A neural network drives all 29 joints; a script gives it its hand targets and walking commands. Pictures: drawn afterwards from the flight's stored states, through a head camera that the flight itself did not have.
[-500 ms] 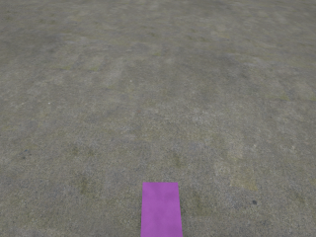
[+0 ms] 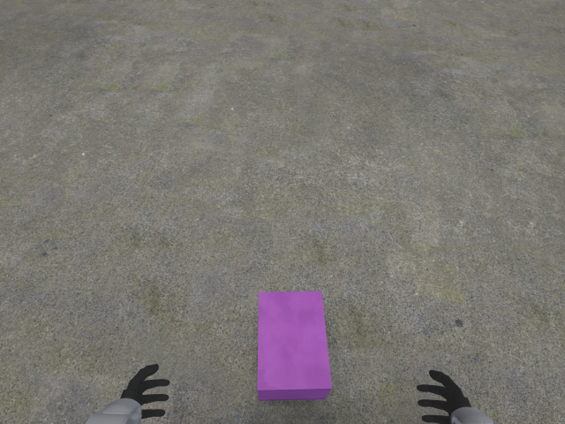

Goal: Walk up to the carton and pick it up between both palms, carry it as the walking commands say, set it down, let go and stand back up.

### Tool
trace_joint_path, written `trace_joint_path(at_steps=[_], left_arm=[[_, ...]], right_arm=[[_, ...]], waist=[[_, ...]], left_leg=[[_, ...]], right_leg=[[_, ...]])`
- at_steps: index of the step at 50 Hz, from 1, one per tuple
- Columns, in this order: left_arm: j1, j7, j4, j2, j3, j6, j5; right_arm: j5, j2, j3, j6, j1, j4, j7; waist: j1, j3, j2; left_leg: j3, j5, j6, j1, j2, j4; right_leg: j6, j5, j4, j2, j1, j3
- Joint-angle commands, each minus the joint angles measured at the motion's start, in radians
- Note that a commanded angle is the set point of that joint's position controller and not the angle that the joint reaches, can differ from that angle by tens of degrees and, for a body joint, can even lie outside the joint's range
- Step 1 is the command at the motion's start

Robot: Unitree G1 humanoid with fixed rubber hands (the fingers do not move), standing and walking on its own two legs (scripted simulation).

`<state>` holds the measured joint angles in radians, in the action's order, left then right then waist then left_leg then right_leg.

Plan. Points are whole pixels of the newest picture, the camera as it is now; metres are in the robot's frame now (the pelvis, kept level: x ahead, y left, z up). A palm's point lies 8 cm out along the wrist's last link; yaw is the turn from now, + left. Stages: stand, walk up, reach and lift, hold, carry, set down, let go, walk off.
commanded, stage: reach and lift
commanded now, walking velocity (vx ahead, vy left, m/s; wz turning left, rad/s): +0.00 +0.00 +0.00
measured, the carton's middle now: (291, 344) +0.45 -0.02 -0.67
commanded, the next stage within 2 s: none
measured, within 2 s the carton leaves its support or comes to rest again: neither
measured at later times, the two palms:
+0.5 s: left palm (165, 409) +0.19 +0.20 -0.16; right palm (435, 399) +0.21 -0.23 -0.15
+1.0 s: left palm (196, 324) +0.33 +0.18 -0.19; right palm (401, 316) +0.36 -0.22 -0.18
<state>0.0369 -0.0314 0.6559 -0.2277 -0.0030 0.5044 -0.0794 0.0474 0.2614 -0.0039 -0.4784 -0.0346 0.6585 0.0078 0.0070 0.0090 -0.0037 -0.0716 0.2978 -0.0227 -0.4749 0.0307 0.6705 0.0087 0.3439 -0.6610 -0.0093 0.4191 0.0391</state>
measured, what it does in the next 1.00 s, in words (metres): lowers itself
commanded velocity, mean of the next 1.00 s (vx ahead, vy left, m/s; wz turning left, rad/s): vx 0.00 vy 0.00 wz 0.00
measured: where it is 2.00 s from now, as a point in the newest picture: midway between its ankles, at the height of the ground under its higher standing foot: outside the picture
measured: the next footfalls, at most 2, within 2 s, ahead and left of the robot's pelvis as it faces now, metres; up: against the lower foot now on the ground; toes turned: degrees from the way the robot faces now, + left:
none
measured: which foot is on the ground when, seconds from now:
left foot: down 0.00-1.00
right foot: down 0.00-1.00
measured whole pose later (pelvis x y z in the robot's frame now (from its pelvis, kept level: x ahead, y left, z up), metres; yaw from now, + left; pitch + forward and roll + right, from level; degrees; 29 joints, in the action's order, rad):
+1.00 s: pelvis -0.07 -0.01 -0.09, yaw +0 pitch +31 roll +0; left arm 0.76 -0.11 0.73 -0.13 0.23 0.26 -0.02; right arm 0.01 0.26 0.21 -0.23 -0.85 0.88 -0.03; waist 0.02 0.02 0.00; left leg -0.06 0.28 -0.01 -1.31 0.04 1.05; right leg 0.03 0.36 -1.10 -0.02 1.28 0.04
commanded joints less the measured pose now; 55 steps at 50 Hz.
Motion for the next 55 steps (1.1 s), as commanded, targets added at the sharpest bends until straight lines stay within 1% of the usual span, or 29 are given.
trace_joint_path(at_steps=[1,2,3,4,7,9,10,12,16,20,22,24,26,28,33,38,43,49,52,55], left_arm=[[-0.235,0.005,-0.041,-0.019,0.017,0.171,0.014],[-0.246,0.014,-0.063,-0.011,0.035,0.157,0.032],[-0.244,0.022,-0.093,0.002,0.048,0.133,0.052],[-0.219,0.029,-0.13,0.01,0.06,0.105,0.072],[-0.1,0.04,-0.234,0.021,0.093,0.022,0.102],[-0.052,0.047,-0.267,0.036,0.106,-0.032,0.11],[-0.039,0.047,-0.277,0.041,0.108,-0.059,0.11],[-0.023,0.042,-0.297,0.041,0.113,-0.1,0.107],[0.0,0.029,-0.3,0.04,0.118,-0.092,0.108],[0.039,0.022,-0.301,0.041,0.131,-0.066,0.097],[0.109,0.02,-0.303,0.035,0.135,-0.058,0.09],[0.199,0.018,-0.297,0.029,0.136,-0.05,0.082],[0.292,0.015,-0.279,0.022,0.14,-0.042,0.073],[0.38,0.009,-0.255,0.015,0.145,-0.037,0.063],[0.546,-0.016,-0.167,0.014,0.163,-0.044,0.057],[0.674,-0.044,-0.093,0.022,0.194,-0.097,0.06],[0.801,-0.069,-0.044,0.017,0.219,-0.182,0.057],[0.907,-0.09,-0.023,0.005,0.249,-0.282,0.059],[0.953,-0.095,-0.012,0.004,0.256,-0.313,0.055],[1.016,-0.094,0.006,-0.004,0.272,-0.34,0.053]], right_arm=[[-0.017,0.038,0.019,-0.165,0.21,-0.037,-0.019],[-0.034,0.039,0.04,-0.152,0.208,-0.069,-0.031],[-0.051,0.041,0.056,-0.127,0.196,-0.101,-0.042],[-0.068,0.04,0.067,-0.1,0.167,-0.132,-0.05],[-0.106,0.043,0.082,-0.025,0.056,-0.202,-0.067],[-0.125,0.03,0.095,0.028,0.01,-0.22,-0.073],[-0.124,0.022,0.099,0.054,-0.011,-0.234,-0.074],[-0.119,0.015,0.111,0.092,-0.032,-0.252,-0.074],[-0.086,0.031,0.127,0.083,-0.065,-0.264,-0.069],[-0.066,0.034,0.124,0.057,-0.123,-0.262,-0.062],[-0.059,0.027,0.116,0.048,-0.195,-0.25,-0.056],[-0.053,0.025,0.114,0.042,-0.284,-0.227,-0.052],[-0.052,0.034,0.123,0.036,-0.371,-0.198,-0.047],[-0.055,0.046,0.137,0.034,-0.455,-0.168,-0.043],[-0.057,0.059,0.163,0.049,-0.637,-0.078,-0.041],[-0.061,0.072,0.191,0.103,-0.786,0.01,-0.039],[-0.052,0.095,0.21,0.187,-0.914,0.083,-0.033],[-0.033,0.141,0.239,0.288,-1.047,0.134,-0.033],[-0.026,0.162,0.243,0.325,-1.107,0.159,-0.04],[-0.021,0.175,0.245,0.354,-1.163,0.186,-0.048]], waist=[[0.003,-0.182,0.003],[0.008,-0.196,-0.004],[0.013,-0.202,-0.016],[0.013,-0.208,-0.023],[-0.007,-0.234,-0.015],[-0.018,-0.29,-0.008],[-0.019,-0.319,-0.006],[-0.007,-0.381,-0.002],[0.008,-0.445,0.006],[0.017,-0.423,0.025],[0.021,-0.381,0.03],[0.017,-0.339,0.031],[0.011,-0.333,0.029],[0.008,-0.353,0.028],[0.014,-0.432,0.026],[0.014,-0.511,0.032],[0.009,-0.648,0.039],[0.009,-0.828,0.03],[0.012,-0.875,0.03],[0.018,-0.899,0.036]], left_leg=[[0.134,-0.358,-0.033,0.167,-0.015,-0.05],[0.13,-0.415,-0.031,0.173,-0.022,-0.054],[0.122,-0.445,-0.026,0.175,-0.026,-0.059],[0.115,-0.441,-0.018,0.168,-0.027,-0.058],[0.11,-0.383,-0.003,0.088,-0.016,0.005],[0.111,-0.397,0.004,0.045,-0.014,0.071],[0.11,-0.407,0.006,0.026,-0.016,0.105],[0.1,-0.403,0.011,-0.004,-0.023,0.16],[0.078,-0.291,0.015,-0.056,-0.039,0.206],[0.059,-0.162,0.013,-0.119,-0.047,0.211],[0.051,-0.069,0.013,-0.167,-0.049,0.212],[0.045,0.035,0.013,-0.216,-0.049,0.213],[0.039,0.089,0.014,-0.241,-0.052,0.22],[0.036,0.106,0.015,-0.255,-0.056,0.23],[0.038,0.086,0.018,-0.27,-0.059,0.254],[0.036,0.037,0.021,-0.31,-0.066,0.278],[0.045,-0.055,0.029,-0.347,-0.072,0.301],[0.052,-0.194,0.053,-0.345,-0.08,0.332],[0.057,-0.238,0.06,-0.358,-0.082,0.34],[0.064,-0.264,0.058,-0.386,-0.082,0.347]], right_leg=[[0.068,-0.325,0.093,0.039,0.038,-0.082],[0.062,-0.381,0.088,0.045,0.028,-0.081],[0.058,-0.407,0.084,0.049,0.024,-0.08],[0.052,-0.4,0.078,0.052,0.029,-0.079],[0.042,-0.346,0.006,0.045,0.102,-0.075],[0.039,-0.362,-0.057,0.045,0.152,-0.062],[0.033,-0.366,-0.087,0.047,0.181,-0.055],[0.02,-0.36,-0.136,0.05,0.227,-0.048],[0.007,-0.276,-0.176,0.058,0.271,-0.043],[0.006,-0.16,-0.182,0.058,0.294,-0.051],[0.006,-0.071,-0.18,0.05,0.323,-0.061],[0.007,0.026,-0.18,0.04,0.356,-0.066],[0.01,0.082,-0.183,0.035,0.374,-0.066],[0.012,0.104,-0.192,0.032,0.385,-0.064],[0.01,0.096,-0.218,0.035,0.424,-0.051],[0.001,0.051,-0.241,0.039,0.482,-0.043],[-0.002,-0.053,-0.273,0.047,0.515,-0.045],[-0.003,-0.195,-0.314,0.064,0.54,-0.041],[-0.003,-0.236,-0.328,0.071,0.57,-0.039],[-0.003,-0.256,-0.339,0.075,0.597,-0.042]])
